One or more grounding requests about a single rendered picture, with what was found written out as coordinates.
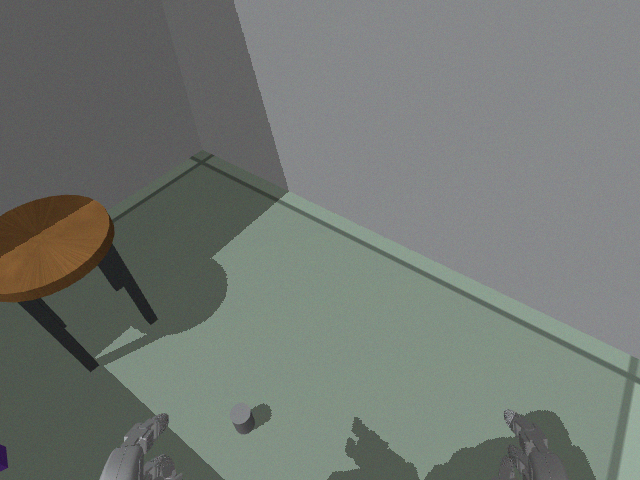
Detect right robot hand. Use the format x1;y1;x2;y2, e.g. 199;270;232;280
492;409;569;480

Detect left robot hand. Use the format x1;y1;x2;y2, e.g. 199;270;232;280
99;413;182;480

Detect stool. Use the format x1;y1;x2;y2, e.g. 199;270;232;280
0;195;158;372

